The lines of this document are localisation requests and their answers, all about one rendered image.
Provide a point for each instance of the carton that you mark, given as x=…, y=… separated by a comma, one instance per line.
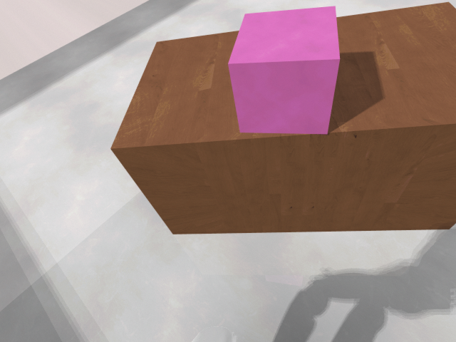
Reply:
x=283, y=70

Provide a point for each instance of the left robot thigh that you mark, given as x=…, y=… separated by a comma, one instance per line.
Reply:
x=215, y=334

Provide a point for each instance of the pedestal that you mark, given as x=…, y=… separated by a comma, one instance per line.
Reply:
x=388, y=161

